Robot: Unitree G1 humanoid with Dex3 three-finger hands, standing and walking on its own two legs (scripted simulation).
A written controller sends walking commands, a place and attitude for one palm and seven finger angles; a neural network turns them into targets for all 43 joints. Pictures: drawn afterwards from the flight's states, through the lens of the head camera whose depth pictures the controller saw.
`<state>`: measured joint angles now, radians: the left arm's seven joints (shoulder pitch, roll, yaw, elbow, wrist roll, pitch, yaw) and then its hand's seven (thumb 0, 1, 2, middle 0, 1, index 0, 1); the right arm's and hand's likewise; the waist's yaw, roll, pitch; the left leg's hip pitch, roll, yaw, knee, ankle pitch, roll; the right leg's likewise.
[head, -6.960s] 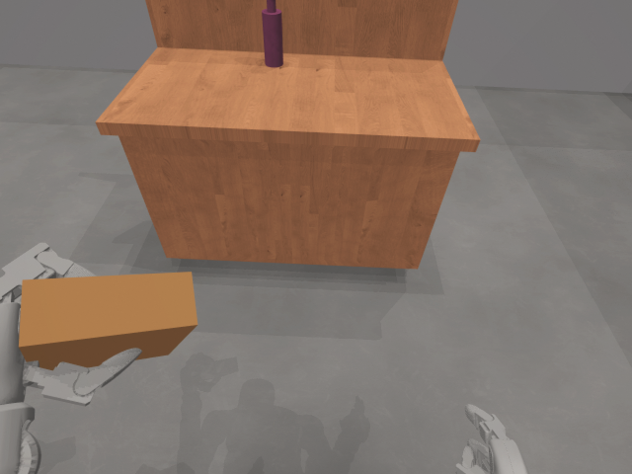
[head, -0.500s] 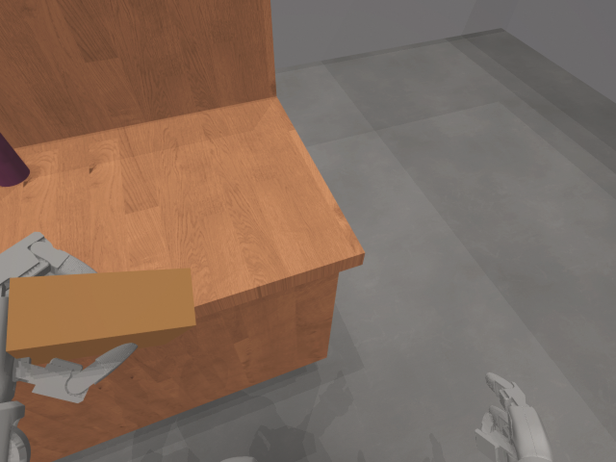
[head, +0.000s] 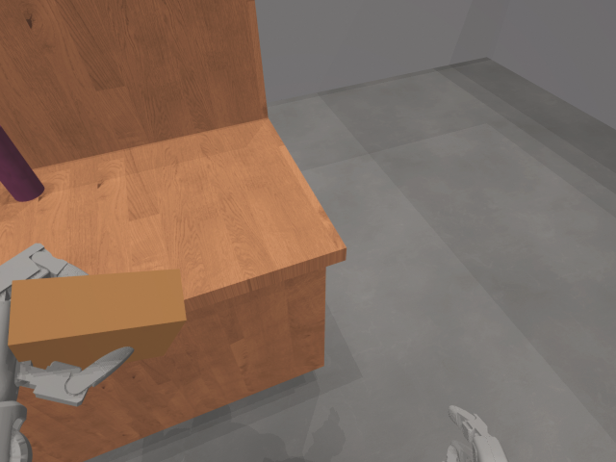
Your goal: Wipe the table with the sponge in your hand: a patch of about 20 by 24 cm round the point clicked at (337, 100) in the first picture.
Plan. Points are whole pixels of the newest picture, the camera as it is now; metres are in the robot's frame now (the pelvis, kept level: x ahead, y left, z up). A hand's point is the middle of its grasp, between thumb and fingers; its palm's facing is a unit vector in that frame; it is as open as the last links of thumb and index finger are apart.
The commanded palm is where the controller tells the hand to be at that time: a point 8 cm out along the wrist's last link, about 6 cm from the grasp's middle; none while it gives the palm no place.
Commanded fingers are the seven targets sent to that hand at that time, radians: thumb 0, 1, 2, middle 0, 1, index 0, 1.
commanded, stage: come to a stop and stand still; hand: left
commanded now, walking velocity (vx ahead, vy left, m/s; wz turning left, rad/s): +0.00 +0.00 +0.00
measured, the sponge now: (127, 322) +0.22 +0.20 +0.15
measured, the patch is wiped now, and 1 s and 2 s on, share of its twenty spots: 0.00 0.00 0.00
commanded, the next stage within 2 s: look again from close up in 1.42 s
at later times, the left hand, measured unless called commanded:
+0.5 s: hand (43, 377) +0.16 +0.24 +0.16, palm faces +0.41 -0.83 -0.37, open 9.4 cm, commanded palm +0.11 +0.28 +0.18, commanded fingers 0.00 0.10 1.30 -1.20 -1.60 -1.20 -1.60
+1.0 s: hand (28, 366) +0.17 +0.27 +0.16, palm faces +0.42 -0.83 -0.36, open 9.4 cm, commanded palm +0.12 +0.30 +0.18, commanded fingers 0.00 0.10 1.30 -1.20 -1.60 -1.20 -1.60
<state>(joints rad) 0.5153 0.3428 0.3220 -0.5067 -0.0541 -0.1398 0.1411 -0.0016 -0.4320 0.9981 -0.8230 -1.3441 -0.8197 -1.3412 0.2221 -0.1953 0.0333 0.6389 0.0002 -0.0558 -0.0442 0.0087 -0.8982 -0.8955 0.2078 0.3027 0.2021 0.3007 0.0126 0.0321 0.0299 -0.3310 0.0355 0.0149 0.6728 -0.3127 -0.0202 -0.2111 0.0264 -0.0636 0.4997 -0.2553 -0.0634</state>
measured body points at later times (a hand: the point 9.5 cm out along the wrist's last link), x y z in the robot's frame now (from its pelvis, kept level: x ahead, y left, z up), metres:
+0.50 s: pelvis -0.05 +0.00 +0.00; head -0.06 +0.00 +0.45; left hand +0.13 +0.28 +0.18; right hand +0.11 -0.23 -0.09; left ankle +0.00 +0.12 -0.74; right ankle +0.01 -0.08 -0.74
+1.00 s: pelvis -0.04 +0.02 +0.00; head -0.04 +0.03 +0.45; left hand +0.14 +0.31 +0.18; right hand +0.13 -0.20 -0.08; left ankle +0.00 +0.12 -0.74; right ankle +0.01 -0.08 -0.74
